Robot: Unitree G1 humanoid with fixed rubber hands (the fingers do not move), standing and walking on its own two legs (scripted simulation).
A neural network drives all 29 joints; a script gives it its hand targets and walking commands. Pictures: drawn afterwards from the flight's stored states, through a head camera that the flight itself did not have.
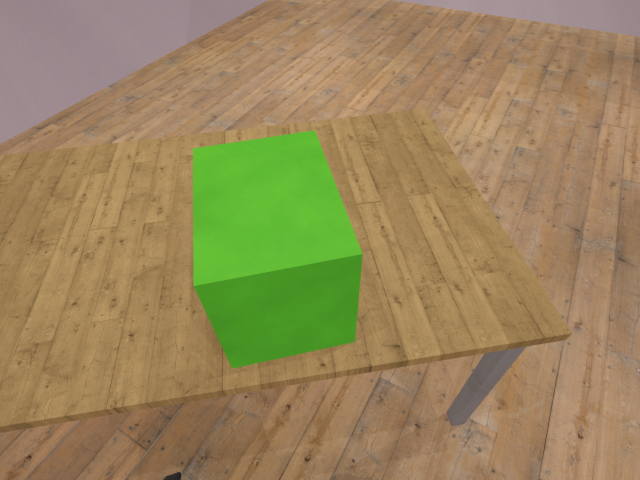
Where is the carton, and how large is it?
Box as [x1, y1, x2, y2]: [193, 130, 362, 368]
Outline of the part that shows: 314,130 193,148 193,285 232,368 354,341 362,254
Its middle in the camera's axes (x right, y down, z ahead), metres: -0.08 +0.01 +0.68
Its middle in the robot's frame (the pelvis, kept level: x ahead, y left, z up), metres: +0.50 +0.12 -0.04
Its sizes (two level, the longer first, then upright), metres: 0.300 0.218 0.245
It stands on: a table, 0.60 m high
